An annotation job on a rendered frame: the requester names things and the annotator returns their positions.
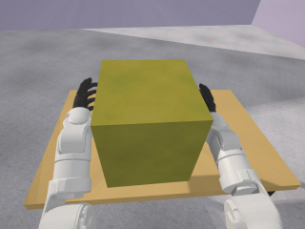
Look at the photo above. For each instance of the robot right upper arm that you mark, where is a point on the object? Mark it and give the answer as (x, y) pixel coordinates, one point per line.
(252, 211)

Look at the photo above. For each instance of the carton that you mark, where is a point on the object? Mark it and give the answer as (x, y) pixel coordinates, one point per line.
(149, 121)

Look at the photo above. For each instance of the left robot hand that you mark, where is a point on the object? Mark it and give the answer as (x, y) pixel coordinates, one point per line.
(81, 98)

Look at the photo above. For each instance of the robot left upper arm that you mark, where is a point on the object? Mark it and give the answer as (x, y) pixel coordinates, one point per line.
(79, 215)

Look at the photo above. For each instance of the table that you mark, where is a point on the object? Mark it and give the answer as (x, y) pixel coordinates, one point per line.
(273, 172)

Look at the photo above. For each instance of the right robot hand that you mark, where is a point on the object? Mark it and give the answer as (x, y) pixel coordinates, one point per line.
(208, 98)

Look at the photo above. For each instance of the right robot forearm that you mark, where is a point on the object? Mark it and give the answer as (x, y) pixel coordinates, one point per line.
(236, 174)

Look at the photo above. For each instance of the left robot forearm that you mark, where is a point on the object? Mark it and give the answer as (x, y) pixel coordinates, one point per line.
(73, 154)

